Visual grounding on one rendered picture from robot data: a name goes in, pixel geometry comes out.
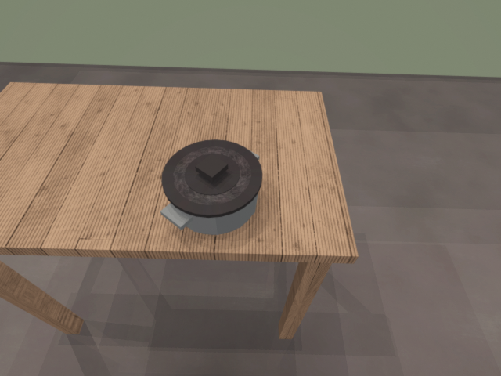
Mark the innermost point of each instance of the knob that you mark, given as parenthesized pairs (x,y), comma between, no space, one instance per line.
(211,167)

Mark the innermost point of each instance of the lid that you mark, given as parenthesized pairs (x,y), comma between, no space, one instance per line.
(194,194)

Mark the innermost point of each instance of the table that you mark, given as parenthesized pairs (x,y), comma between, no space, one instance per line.
(81,169)

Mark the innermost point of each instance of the pot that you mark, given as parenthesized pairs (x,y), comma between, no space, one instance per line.
(211,226)

